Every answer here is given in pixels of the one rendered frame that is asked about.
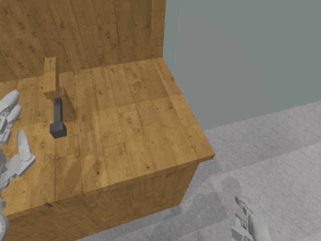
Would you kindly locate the tap lever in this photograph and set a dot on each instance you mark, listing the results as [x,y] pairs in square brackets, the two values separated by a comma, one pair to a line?
[58,129]

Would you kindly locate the counter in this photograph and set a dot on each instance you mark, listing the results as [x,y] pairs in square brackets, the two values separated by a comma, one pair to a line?
[133,143]

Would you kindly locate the right robot hand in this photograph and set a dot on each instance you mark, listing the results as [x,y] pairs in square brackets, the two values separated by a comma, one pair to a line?
[254,227]

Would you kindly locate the left robot hand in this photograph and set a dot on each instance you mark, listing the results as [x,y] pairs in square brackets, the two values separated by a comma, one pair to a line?
[19,163]

